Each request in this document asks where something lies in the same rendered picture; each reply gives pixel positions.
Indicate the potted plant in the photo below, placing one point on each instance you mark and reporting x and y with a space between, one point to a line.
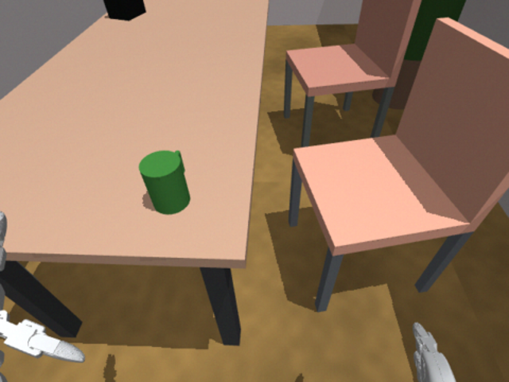
428 12

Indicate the table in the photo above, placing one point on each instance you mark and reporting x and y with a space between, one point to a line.
186 75

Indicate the left robot hand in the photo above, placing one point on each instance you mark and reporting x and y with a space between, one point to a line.
29 337

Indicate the right robot hand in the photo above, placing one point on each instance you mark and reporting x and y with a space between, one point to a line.
431 365

